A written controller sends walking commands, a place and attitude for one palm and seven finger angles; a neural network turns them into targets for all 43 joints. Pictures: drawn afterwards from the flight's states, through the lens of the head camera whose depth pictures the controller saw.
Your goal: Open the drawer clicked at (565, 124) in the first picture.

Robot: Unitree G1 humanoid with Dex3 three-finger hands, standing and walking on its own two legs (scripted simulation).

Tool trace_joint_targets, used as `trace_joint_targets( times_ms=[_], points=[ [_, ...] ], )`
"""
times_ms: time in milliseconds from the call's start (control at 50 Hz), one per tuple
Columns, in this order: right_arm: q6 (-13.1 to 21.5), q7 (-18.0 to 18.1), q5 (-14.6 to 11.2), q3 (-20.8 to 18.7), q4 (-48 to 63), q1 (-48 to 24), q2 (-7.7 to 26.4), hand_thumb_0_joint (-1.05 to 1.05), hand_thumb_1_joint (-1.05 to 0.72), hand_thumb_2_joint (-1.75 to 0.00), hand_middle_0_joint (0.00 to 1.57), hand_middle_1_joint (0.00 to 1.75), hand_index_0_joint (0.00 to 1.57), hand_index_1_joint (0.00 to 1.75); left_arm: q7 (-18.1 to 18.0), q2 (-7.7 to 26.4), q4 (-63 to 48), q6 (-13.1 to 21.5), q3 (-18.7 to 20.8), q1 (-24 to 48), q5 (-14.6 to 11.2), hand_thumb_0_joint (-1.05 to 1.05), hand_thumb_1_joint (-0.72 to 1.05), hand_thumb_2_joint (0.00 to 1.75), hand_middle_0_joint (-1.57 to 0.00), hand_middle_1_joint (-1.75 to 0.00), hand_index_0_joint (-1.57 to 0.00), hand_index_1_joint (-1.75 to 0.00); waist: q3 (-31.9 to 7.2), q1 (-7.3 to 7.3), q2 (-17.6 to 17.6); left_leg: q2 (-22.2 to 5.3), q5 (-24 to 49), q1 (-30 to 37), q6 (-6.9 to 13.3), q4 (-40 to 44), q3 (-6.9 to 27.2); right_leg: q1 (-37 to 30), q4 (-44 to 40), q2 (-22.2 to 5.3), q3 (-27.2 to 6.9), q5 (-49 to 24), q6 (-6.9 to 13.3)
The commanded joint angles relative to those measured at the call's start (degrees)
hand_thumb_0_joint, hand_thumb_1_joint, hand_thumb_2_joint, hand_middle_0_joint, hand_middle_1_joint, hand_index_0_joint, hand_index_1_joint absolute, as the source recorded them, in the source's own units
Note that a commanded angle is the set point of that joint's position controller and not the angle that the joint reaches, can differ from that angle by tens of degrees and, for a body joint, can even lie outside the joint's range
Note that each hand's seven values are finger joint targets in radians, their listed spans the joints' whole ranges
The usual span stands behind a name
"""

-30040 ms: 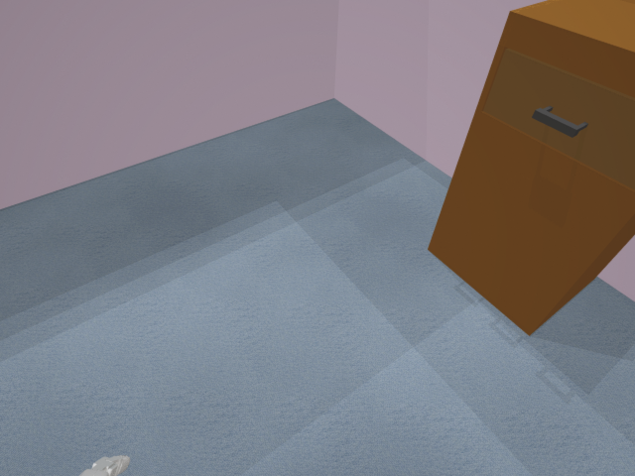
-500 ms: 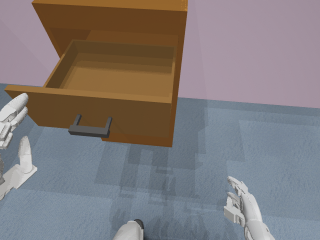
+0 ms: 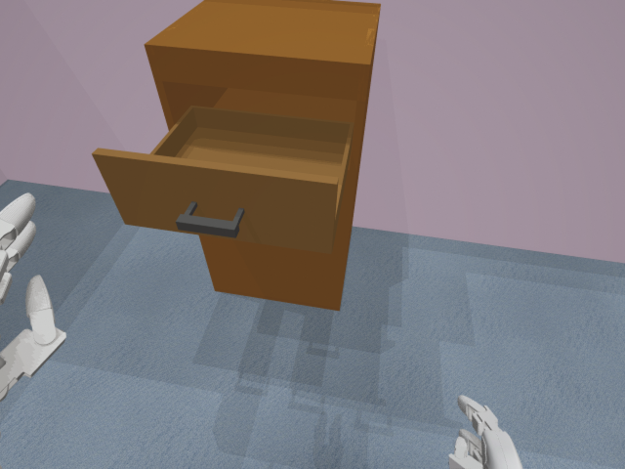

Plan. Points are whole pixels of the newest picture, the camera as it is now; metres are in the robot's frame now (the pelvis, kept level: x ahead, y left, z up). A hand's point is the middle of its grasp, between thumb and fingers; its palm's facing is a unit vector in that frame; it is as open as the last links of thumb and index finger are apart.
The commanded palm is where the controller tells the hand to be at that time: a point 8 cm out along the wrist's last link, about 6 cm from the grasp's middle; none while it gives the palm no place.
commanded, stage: stop stepping back and stand still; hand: left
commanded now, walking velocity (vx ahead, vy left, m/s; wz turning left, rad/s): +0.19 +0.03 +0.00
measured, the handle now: (212, 218) +0.54 +0.22 -0.01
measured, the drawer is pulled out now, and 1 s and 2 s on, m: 0.30 0.30 0.30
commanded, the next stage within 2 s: let the arm hang, fingers relaxed in 0.60 s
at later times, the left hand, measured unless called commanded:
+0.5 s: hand (49, 425) +0.12 +0.22 +0.17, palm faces +0.37 -0.82 -0.43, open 7.4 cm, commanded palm +0.07 +0.26 +0.18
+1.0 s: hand out of the picture +0.00 +0.16 -0.16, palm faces +0.14 -0.98 -0.16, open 7.1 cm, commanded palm none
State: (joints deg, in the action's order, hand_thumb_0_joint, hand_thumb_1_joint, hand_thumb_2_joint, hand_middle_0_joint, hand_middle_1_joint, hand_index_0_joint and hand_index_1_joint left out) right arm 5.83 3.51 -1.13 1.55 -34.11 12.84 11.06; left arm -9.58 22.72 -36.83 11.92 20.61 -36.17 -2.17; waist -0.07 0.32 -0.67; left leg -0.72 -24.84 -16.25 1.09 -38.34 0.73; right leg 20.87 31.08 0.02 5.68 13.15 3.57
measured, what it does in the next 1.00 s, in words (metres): steps on the spot: right foot, then left foot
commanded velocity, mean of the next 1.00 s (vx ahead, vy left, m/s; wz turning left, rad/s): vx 0.07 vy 0.04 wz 0.00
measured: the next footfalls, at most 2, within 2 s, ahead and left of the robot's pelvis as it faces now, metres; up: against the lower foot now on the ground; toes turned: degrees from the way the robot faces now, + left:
right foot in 0.26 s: +0.03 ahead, -0.10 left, +0.00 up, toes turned +0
left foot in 0.54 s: -0.01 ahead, +0.09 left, +0.00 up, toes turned +7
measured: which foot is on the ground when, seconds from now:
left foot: down 0.00-0.28, up 0.30-0.52, down 0.54-1.00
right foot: down 0.00-0.10, up 0.12-0.24, down 0.26-1.00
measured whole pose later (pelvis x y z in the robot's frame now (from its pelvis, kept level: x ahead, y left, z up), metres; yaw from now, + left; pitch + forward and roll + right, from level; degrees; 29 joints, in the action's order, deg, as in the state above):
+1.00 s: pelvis -0.06 -0.01 +0.00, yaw +5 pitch -2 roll +0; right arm -0.7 0.4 1.0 1.7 -49.7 13.3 9.2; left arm -1.3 8.3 43.2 -4.1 1.6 -17.6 0.4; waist 3.4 -0.4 -1.6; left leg 1.0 -16.1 -14.0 2.1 -31.9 -2.7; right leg 15.9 31.5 0.5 5.1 13.8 2.9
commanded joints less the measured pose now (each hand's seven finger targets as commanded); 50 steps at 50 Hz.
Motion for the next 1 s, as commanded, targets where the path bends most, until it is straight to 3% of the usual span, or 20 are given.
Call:
trace_joint_targets(
  times_ms=[0,40,80,120,200,220,260,280,300,340,440,480,540,560,660,680,720,800,900,980],
  points=[
    [1.9,0.5,0.3,-3.4,6.0,-4.5,7.8,0.0,-0.9,-0.9,0.2,0.3,0.2,0.3,-0.8,7.6,-2.9,1.0,5.1,6.5,-0.2,0.0,0.9,0.9,-0.2,-0.3,-0.2,-0.3,-2.4,-3.38,-11.8,1.1,1.1,4.5,2.1,-1.2,-2.9,6.7,-16.6,-13.2,-14.4,25.5,1.1],
    [2.1,1.0,0.4,-2.6,7.1,-5.8,7.7,0.0,-0.9,-0.9,0.2,0.3,0.2,0.3,-1.2,7.4,-3.6,1.0,4.9,4.7,0.0,0.0,0.9,0.9,-0.2,-0.3,-0.2,-0.3,-0.4,-2.79,0.7,-2.0,-4.8,4.4,3.1,16.2,2.9,6.7,-6.9,-6.9,-8.9,25.7,-1.1],
    [2.7,0.6,0.9,-3.3,8.8,-6.3,8.1,0.0,-0.9,-0.9,0.2,0.3,0.2,0.3,-1.3,7.2,-7.3,1.7,5.2,4.5,1.3,0.0,0.9,0.9,-0.2,-0.3,-0.2,-0.3,1.8,-2.74,16.1,-16.6,-22.2,-8.2,9.8,31.4,24.6,3.2,23.1,2.8,-2.1,13.5,-4.6],
    [2.8,-0.3,0.4,-3.8,8.1,-7.5,6.8,0.0,-0.9,-0.9,0.2,0.3,0.2,0.3,-0.1,8.6,-7.4,1.5,6.3,3.6,1.4,0.0,0.9,0.9,-0.2,-0.3,-0.2,-0.3,1.0,-1.84,8.9,-15.2,-14.5,-12.9,11.4,27.4,18.0,1.2,32.0,0.8,-4.6,11.7,-4.9],
    [3.2,-0.4,0.5,-3.0,8.3,-8.0,7.6,0.0,-0.9,-0.9,0.2,0.3,0.2,0.3,-0.3,8.5,-9.7,1.9,5.6,1.0,0.9,0.0,0.9,0.9,-0.2,-0.3,-0.2,-0.3,2.2,0.25,11.2,-8.2,-11.3,-18.9,5.1,17.9,6.4,-14.9,1.2,-0.5,-2.3,12.3,-3.4],
    [3.0,-0.3,0.6,-3.3,7.8,-7.3,7.6,0.0,-0.9,-0.9,0.2,0.3,0.2,0.3,0.0,8.9,-9.3,2.2,5.6,1.6,1.2,0.0,0.9,0.9,-0.2,-0.3,-0.2,-0.3,3.2,-0.04,5.0,-3.7,-8.0,-18.8,3.2,9.3,2.6,-15.1,-7.4,-2.1,-5.8,12.3,-2.4],
    [2.4,-0.4,0.4,-4.2,7.8,-8.3,8.2,0.0,-0.9,-0.9,0.2,0.3,0.2,0.3,0.6,10.9,-9.7,2.2,6.2,5.5,0.3,0.0,0.9,0.9,-0.2,-0.3,-0.2,-0.3,3.2,-1.13,-13.8,2.7,-0.6,-19.7,0.8,-18.5,-0.1,-7.3,-24.1,-20.3,-35.1,18.3,4.7],
    [2.5,-0.2,1.4,-4.3,6.2,-6.5,8.6,0.0,-0.9,-0.9,0.2,0.3,0.2,0.3,0.7,11.8,-8.7,3.4,7.9,7.4,-0.2,0.0,0.9,0.9,-0.2,-0.3,-0.2,-0.3,2.1,-2.54,-7.8,1.2,4.7,-17.7,0.1,-22.2,0.5,-7.7,-22.2,-20.1,-28.5,6.2,5.0],
    [2.6,-0.4,0.5,-4.7,5.5,-4.1,7.9,0.0,-0.9,-0.9,0.2,0.3,0.2,0.3,1.0,9.1,-6.2,3.7,6.6,6.5,0.0,0.0,0.9,0.9,-0.2,-0.3,-0.2,-0.3,-3.5,-2.93,-6.1,1.1,4.1,-13.1,-0.1,-22.8,1.8,-4.6,-23.3,-18.9,-28.3,21.7,2.4],
    [1.6,-0.1,0.6,-5.2,5.8,-4.9,8.4,0.0,-0.9,-0.9,0.2,0.3,0.2,0.3,1.1,9.3,-5.4,3.8,6.7,3.0,-0.3,0.0,0.9,0.9,-0.2,-0.3,-0.2,-0.3,0.0,-2.64,-3.0,-0.1,8.7,-9.9,-0.7,-19.4,1.0,2.5,-23.7,-16.8,-24.1,23.1,0.8],
    [2.4,0.9,0.5,-3.8,7.2,-6.2,6.6,0.0,-0.9,-0.9,0.2,0.3,0.2,0.3,-0.1,8.0,-5.3,4.0,4.9,0.3,0.2,0.0,0.9,0.9,-0.2,-0.3,-0.2,-0.3,-0.9,-1.48,-7.2,0.3,4.3,0.3,1.5,5.4,-4.0,0.2,-21.1,-14.7,-15.3,21.5,1.9],
    [3.3,1.2,0.8,-3.7,7.4,-4.4,7.0,0.0,-0.9,-0.9,0.2,0.3,0.2,0.3,-0.9,7.5,-7.1,4.0,4.2,-0.5,0.8,0.0,0.9,0.9,-0.2,-0.3,-0.2,-0.3,-1.7,-1.59,-2.6,0.8,3.5,5.3,2.5,14.9,-4.5,-0.9,-17.8,-12.0,-13.7,21.7,0.9],
    [4.1,0.8,1.4,-4.3,9.0,-4.3,8.9,0.0,-0.9,-0.9,0.2,0.3,0.2,0.3,-1.2,7.9,-11.8,5.1,4.3,1.2,0.7,0.0,0.9,0.9,-0.2,-0.3,-0.2,-0.3,-2.6,-1.28,14.6,-11.7,2.3,5.7,7.2,24.2,13.6,-1.6,1.8,-1.8,-6.0,8.0,-3.0],
    [4.2,0.4,1.1,-4.0,8.6,-4.4,7.9,0.0,-0.9,-0.9,0.2,0.3,0.2,0.3,-1.4,9.5,-12.6,4.9,5.8,1.2,1.1,0.0,0.9,0.9,-0.2,-0.3,-0.2,-0.3,-3.7,-0.86,14.1,-13.9,7.1,4.6,7.8,23.1,14.2,-1.8,5.4,-1.4,-3.8,7.5,-4.2],
    [4.2,0.2,0.4,-3.7,8.0,-5.5,8.2,0.0,-0.9,-0.9,0.2,0.3,0.2,0.3,-0.9,8.8,-9.1,3.2,6.5,-0.6,-0.1,0.0,0.9,0.9,-0.2,-0.3,-0.2,-0.3,-1.9,-1.5,2.7,-6.4,21.5,-2.4,2.8,15.4,4.1,-13.4,-5.2,-2.9,-6.6,-10.6,-3.2],
    [5.4,-4.1,1.1,-6.7,-5.0,-5.9,13.8,0.0,-0.9,-0.9,0.2,0.3,0.2,0.3,7.2,-2.3,39.9,-6.8,-14.2,6.8,6.1,0.0,0.9,0.9,-0.2,-0.3,-0.2,-0.3,-0.3,-2.23,-0.4,-3.6,28.6,-3.9,1.0,4.0,0.3,-6.7,1.4,-8.7,-5.6,-28.3,-1.5],
    [1.1,-4.0,0.6,-5.6,-5.0,1.0,8.4,0.0,-0.9,-0.9,0.2,0.3,0.2,0.3,8.8,-3.9,42.2,-11.7,-14.7,6.4,4.4,0.0,0.9,0.9,-0.2,-0.3,-0.2,-0.3,-4.8,-2.66,-1.1,-3.2,22.1,2.2,-0.5,4.1,0.3,-3.7,-1.8,-9.2,-9.3,-19.9,0.1],
    [-2.9,-3.5,1.5,-4.2,-5.6,1.1,7.5,0.0,-0.9,-0.9,0.2,0.3,0.2,0.3,8.9,-3.6,52.8,-11.9,-15.8,14.4,4.1,0.0,0.9,0.9,-0.2,-0.3,-0.2,-0.3,-5.3,-1.63,-15.3,-1.5,19.6,1.3,1.0,3.6,1.9,-6.3,-3.1,-9.7,-9.7,-18.1,1.9],
    [-5.1,-2.8,2.6,-2.8,-9.4,-2.3,7.5,0.0,-0.9,-0.9,0.2,0.3,0.2,0.3,8.5,-3.8,69.1,-13.4,-17.0,19.3,3.6,0.0,0.9,0.9,-0.2,-0.3,-0.2,-0.3,3.8,0.14,2.2,-5.4,17.8,-3.1,3.3,16.2,7.8,-7.0,-4.7,-3.7,-8.2,-1.7,-1.2],
    [-5.4,-2.1,2.0,-2.4,-14.0,-0.1,5.9,0.0,-0.9,-0.9,0.2,0.3,0.2,0.3,8.4,-4.3,80.6,-12.5,-17.8,16.9,3.2,0.0,0.9,0.9,-0.2,-0.3,-0.2,-0.3,1.4,0.48,8.0,-4.0,10.1,-0.9,2.2,18.2,4.6,-11.3,-9.1,-4.2,-9.6,-1.4,-0.3]
  ],
)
